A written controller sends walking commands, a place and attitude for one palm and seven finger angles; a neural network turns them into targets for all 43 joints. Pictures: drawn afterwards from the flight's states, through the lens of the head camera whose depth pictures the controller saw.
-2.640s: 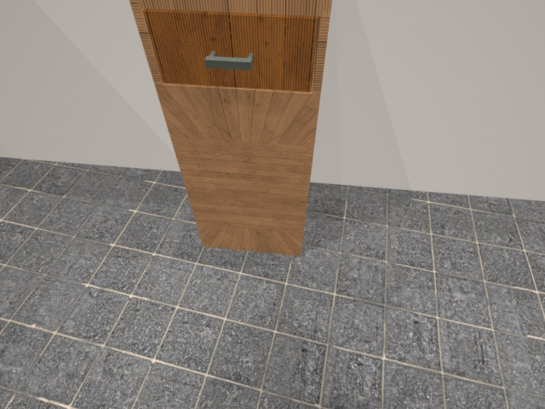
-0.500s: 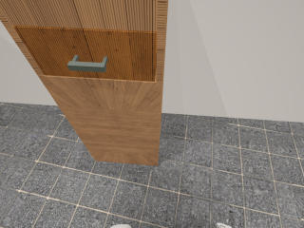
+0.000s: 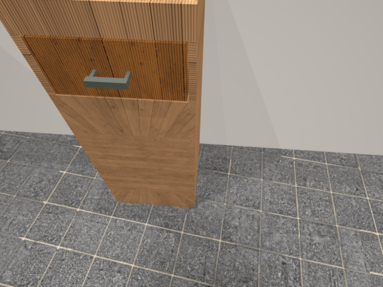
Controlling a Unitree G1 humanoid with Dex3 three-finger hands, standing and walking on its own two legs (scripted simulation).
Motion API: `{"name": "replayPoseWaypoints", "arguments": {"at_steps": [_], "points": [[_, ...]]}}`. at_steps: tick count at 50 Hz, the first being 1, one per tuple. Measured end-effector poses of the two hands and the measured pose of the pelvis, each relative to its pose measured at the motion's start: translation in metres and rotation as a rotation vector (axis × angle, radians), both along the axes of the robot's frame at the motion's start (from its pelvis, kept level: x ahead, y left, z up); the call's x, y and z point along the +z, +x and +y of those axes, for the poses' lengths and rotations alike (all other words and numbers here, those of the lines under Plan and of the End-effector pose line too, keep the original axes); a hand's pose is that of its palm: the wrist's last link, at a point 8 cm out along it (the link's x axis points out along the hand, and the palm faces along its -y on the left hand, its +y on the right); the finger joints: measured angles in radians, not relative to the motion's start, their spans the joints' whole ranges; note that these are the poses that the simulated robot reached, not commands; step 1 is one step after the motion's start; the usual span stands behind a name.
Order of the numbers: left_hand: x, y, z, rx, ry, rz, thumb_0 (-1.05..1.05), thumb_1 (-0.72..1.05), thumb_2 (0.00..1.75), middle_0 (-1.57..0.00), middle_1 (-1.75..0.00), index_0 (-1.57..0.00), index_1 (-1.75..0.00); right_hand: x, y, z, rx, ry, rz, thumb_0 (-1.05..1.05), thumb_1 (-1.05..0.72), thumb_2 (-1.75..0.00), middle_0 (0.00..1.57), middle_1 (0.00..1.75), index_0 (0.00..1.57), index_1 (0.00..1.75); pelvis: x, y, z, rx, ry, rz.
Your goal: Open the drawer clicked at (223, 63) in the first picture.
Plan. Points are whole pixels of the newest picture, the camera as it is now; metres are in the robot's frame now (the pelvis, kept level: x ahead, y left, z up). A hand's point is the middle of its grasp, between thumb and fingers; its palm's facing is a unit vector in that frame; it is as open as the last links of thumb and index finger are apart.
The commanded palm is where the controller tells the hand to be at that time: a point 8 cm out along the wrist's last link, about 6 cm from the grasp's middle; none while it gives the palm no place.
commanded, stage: come to a stop and stand still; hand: left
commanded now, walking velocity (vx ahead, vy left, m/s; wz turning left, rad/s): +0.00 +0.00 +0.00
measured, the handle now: (109, 78) +0.56 +0.25 +0.10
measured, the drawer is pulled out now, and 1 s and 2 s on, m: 0.00 0.00 0.00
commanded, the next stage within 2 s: look again from close up in 0.76 s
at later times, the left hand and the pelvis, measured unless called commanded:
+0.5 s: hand out of the picture +0.00 +0.21 -0.18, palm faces +0.03 -0.99 -0.16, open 7.4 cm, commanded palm none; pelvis +0.00 +0.05 +0.00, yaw -1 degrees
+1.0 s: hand out of the picture +0.03 +0.23 -0.18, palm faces +0.00 -0.98 -0.22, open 7.3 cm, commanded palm none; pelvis +0.02 +0.04 -0.01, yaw -1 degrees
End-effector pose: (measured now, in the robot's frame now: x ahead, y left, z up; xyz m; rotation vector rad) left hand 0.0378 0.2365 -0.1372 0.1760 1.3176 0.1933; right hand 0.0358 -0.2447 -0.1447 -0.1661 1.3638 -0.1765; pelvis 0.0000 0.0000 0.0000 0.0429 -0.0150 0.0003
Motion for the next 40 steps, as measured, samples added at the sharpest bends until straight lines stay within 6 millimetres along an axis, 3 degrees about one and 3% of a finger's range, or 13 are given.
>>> {"name": "replayPoseWaypoints", "arguments": {"at_steps": [3,8,18,28,40], "points": [[-0.012,-0.012,0.011,0.017,-0.021,0.019,0.00,0.91,0.89,-0.20,-0.30,-0.20,-0.30,-0.007,-0.011,0.016,0.012,-0.008,-0.011,0.00,-0.91,-0.90,0.20,0.29,0.20,0.30,-0.009,-0.005,0.013,0.014,-0.050,-0.004],[-0.016,-0.029,0.021,0.036,-0.046,0.041,0.00,0.91,0.89,-0.20,-0.30,-0.20,-0.30,-0.003,-0.031,0.045,0.026,0.019,0.040,0.00,-0.91,-0.90,0.20,0.29,0.20,0.30,-0.006,-0.007,0.023,0.005,-0.051,-0.004],[-0.016,-0.047,0.027,0.019,-0.069,0.118,0.00,0.91,0.89,-0.20,-0.30,-0.20,-0.30,-0.003,-0.056,0.077,-0.019,0.045,0.081,0.00,-0.92,-0.90,0.20,0.29,0.20,0.30,-0.003,-0.002,0.041,-0.007,-0.049,-0.004],[-0.018,-0.038,0.024,0.005,-0.081,0.119,0.00,0.92,0.89,-0.20,-0.30,-0.20,-0.30,-0.004,-0.057,0.088,-0.041,0.052,0.084,0.00,-0.91,-0.90,0.20,0.29,0.20,0.30,-0.003,0.006,0.047,-0.014,-0.047,-0.012],[-0.016,-0.029,0.023,0.003,-0.070,0.108,0.00,0.92,0.89,-0.20,-0.30,-0.20,-0.30,-0.005,-0.047,0.083,-0.044,0.049,0.074,0.00,-0.91,-0.90,0.20,0.29,0.20,0.30,-0.002,0.013,0.044,-0.015,-0.048,-0.015]]}}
